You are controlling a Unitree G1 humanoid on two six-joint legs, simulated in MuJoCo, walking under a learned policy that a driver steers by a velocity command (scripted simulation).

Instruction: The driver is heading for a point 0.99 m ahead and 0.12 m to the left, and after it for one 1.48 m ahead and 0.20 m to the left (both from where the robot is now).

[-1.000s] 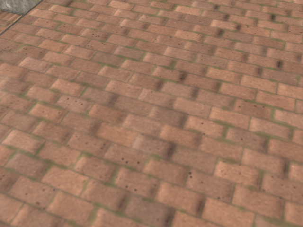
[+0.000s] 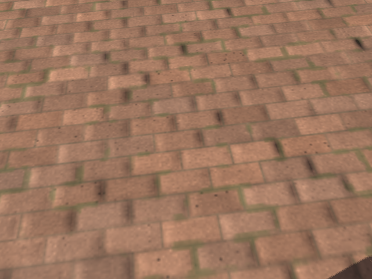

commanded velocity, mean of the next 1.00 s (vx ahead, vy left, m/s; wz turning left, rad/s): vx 0.50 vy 0.00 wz -0.06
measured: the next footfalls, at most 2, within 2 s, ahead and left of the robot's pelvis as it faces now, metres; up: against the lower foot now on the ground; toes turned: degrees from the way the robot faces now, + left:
left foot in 0.20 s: +0.29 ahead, +0.13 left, +0.00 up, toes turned -8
right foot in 0.70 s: +0.51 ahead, -0.12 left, +0.00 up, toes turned -11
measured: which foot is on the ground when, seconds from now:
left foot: up 0.00-0.18, down 0.20-0.70, up 0.72-1.00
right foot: down 0.00-0.20, up 0.22-0.68, down 0.70-1.00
